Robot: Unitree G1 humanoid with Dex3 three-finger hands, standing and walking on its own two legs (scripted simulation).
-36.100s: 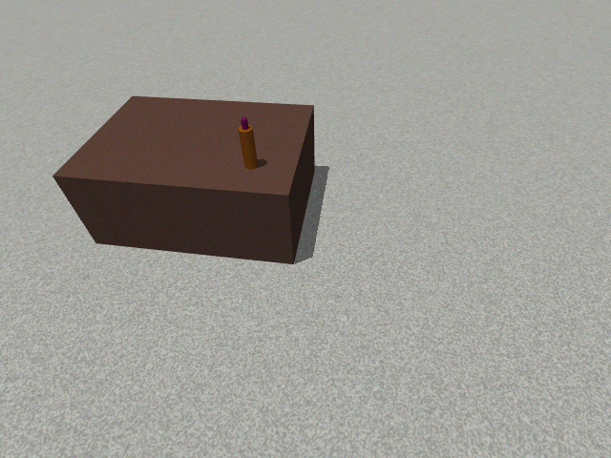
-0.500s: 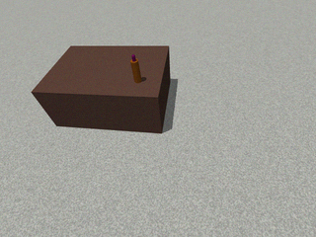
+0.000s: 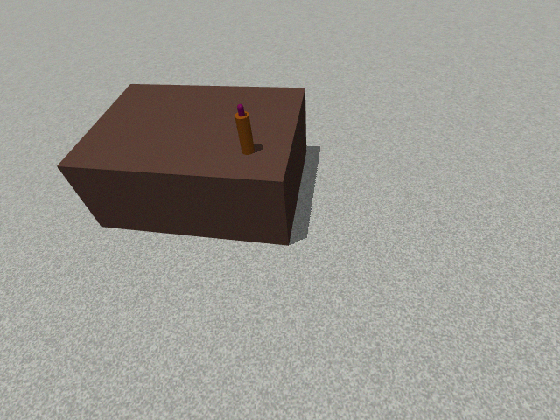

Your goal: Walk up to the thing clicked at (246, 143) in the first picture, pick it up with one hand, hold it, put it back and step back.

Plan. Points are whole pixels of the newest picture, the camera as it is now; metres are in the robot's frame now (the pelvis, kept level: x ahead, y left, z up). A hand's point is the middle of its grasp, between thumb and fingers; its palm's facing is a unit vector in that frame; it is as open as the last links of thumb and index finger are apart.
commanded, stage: step back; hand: left
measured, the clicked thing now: (244, 128) +1.13 +0.20 -0.27
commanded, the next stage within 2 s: stand in 0.32 s
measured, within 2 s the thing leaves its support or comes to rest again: neither
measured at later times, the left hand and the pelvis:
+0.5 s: hand out of the picture +0.12 +0.28 -0.14, palm faces +0.00 -0.94 -0.35, open 7.4 cm; pelvis +0.02 +0.02 +0.01, yaw -1 degrees
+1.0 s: hand out of the picture +0.08 +0.26 -0.13, palm faces -0.04 -0.94 -0.35, open 7.4 cm; pelvis +0.00 +0.01 +0.02, yaw -1 degrees
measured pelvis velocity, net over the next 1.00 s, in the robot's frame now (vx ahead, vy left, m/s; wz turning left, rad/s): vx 0.00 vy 0.01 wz -0.02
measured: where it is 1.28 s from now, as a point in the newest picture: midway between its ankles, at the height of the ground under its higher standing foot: outside the picture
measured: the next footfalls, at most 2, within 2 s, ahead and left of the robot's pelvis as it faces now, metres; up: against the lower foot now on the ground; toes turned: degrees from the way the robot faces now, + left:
left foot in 0.04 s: +0.07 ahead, +0.15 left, +0.00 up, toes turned +0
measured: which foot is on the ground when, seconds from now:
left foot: up 0.00-0.02, down 0.04-1.00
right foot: down 0.00-1.00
